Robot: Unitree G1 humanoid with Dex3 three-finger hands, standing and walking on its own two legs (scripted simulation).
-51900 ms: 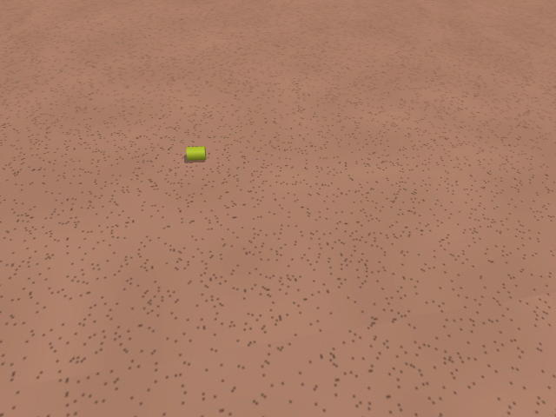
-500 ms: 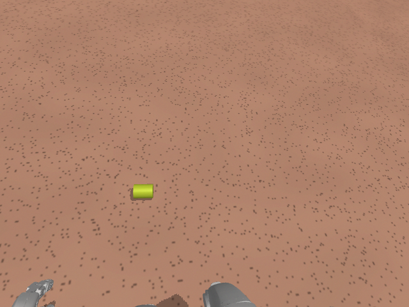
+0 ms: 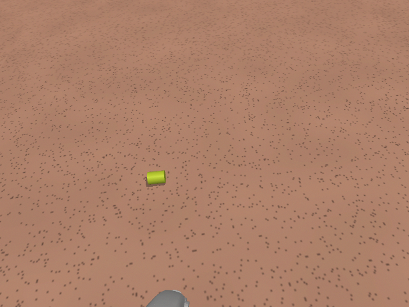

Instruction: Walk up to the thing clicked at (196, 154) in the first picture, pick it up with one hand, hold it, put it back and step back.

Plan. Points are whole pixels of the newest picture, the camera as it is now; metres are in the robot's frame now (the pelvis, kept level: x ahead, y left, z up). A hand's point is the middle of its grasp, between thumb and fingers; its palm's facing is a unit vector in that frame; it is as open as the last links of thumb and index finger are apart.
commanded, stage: step back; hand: left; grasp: from above
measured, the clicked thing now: (156, 177) +0.86 +0.30 -0.73
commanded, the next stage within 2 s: stand in 1.66 s
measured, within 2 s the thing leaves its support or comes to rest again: neither
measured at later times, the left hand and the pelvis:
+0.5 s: hand out of the picture -0.10 +0.26 -0.16, palm faces +0.04 -0.92 -0.38, open 7.4 cm; pelvis -0.18 -0.02 -0.01, yaw +2 degrees
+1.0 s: hand out of the picture -0.17 +0.27 -0.14, palm faces +0.04 -0.92 -0.40, open 7.4 cm; pelvis -0.23 -0.02 +0.00, yaw +3 degrees
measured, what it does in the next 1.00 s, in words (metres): walks backwards: left foot, then right foot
